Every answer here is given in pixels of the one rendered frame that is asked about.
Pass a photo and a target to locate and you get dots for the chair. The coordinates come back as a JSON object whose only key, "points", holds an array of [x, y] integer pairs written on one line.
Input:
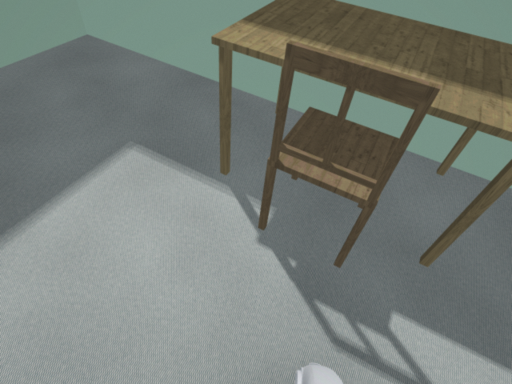
{"points": [[338, 155]]}

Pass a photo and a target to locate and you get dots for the robot right thigh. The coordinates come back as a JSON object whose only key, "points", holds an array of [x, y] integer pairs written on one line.
{"points": [[316, 374]]}

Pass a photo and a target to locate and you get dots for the table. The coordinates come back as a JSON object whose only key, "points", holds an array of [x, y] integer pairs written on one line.
{"points": [[475, 74]]}

